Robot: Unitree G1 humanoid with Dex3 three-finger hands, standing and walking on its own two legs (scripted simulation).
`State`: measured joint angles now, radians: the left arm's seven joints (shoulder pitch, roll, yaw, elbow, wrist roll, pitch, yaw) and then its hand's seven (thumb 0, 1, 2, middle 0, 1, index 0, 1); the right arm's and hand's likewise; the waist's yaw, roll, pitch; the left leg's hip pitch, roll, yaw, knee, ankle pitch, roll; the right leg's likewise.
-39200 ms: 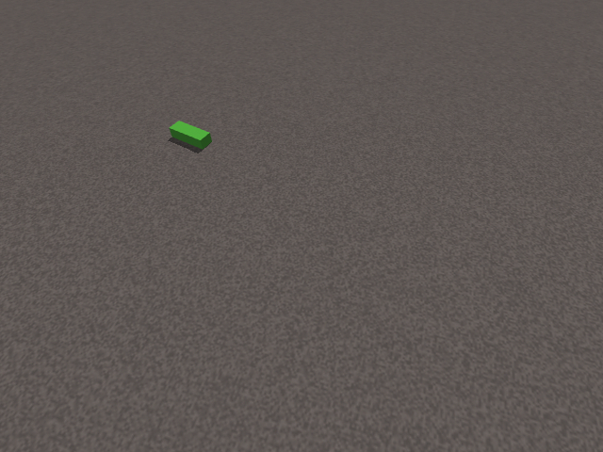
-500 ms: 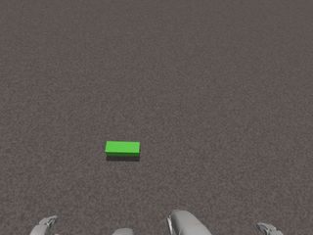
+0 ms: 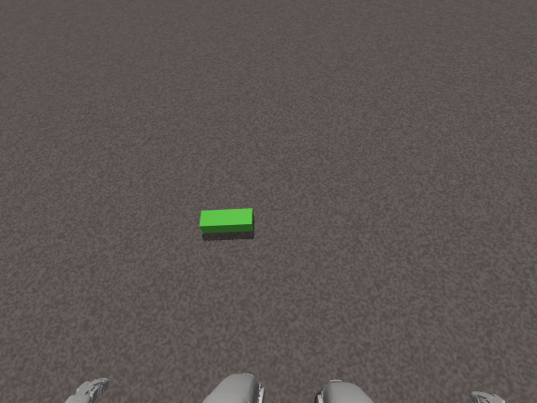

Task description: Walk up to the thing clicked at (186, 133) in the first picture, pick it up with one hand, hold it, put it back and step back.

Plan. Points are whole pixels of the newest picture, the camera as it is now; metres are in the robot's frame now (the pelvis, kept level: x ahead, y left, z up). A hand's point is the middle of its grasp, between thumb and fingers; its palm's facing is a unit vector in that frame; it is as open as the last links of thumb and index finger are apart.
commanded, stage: step back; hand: left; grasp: from above
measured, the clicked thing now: (227, 220) +0.84 +0.26 -0.73
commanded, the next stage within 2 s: stand in 1.56 s
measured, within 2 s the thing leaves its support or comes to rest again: neither
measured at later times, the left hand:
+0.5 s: hand out of the picture -0.13 +0.23 -0.16, palm faces -0.01 -0.92 -0.40, open 7.4 cm
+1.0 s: hand out of the picture -0.16 +0.25 -0.14, palm faces +0.03 -0.92 -0.40, open 7.4 cm
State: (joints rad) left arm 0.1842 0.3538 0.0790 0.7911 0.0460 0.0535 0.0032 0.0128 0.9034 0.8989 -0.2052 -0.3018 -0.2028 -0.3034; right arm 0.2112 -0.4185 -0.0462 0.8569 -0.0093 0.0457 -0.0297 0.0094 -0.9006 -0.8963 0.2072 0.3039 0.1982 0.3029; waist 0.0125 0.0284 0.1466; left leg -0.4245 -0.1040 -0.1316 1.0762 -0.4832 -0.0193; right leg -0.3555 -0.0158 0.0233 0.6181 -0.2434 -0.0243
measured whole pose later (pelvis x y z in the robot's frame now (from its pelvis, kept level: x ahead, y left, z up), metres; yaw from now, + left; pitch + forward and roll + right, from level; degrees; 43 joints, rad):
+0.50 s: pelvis -0.19 -0.04 -0.01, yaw -1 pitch -4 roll -3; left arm 0.22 0.36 0.07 0.93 0.03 0.02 0.00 0.01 0.91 0.90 -0.20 -0.30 -0.20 -0.30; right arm 0.07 -0.43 -0.05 0.83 -0.04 0.05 -0.01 0.01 -0.90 -0.90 0.21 0.30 0.20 0.30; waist 0.01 0.08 0.16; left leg -0.46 0.10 -0.09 0.75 -0.31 0.02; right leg -0.18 0.07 0.01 0.64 -0.41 0.00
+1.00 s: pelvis -0.22 -0.03 +0.00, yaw +2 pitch -3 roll +1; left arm 0.23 0.42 0.07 0.96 0.02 -0.01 -0.02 0.01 0.91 0.90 -0.20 -0.30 -0.20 -0.30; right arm 0.26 -0.35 -0.06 0.95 -0.05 -0.02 0.04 0.01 -0.90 -0.90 0.21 0.30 0.20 0.30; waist -0.01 -0.02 0.07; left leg -0.19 -0.02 -0.03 0.52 -0.28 0.02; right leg -0.38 -0.03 0.00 0.83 -0.45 -0.02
